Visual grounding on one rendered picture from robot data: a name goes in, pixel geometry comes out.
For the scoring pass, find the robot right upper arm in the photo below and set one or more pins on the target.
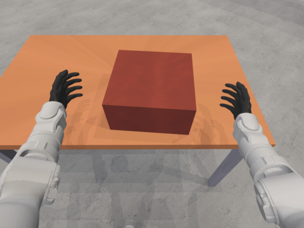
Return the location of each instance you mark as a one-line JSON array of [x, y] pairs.
[[281, 200]]

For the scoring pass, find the table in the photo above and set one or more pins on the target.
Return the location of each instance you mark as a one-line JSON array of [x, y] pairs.
[[26, 84]]

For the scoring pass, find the robot right hand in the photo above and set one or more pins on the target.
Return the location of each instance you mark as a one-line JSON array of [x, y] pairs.
[[241, 102]]

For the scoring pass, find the robot left upper arm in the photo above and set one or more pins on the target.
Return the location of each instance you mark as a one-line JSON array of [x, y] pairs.
[[30, 184]]

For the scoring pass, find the right robot forearm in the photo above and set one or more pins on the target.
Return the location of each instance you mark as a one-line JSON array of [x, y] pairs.
[[256, 150]]

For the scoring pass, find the carton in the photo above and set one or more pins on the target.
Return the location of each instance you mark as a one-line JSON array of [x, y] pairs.
[[151, 92]]

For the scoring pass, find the left robot forearm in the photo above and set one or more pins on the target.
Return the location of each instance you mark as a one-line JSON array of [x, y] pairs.
[[46, 138]]

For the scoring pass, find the robot left hand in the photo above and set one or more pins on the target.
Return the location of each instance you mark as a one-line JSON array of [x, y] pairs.
[[60, 91]]

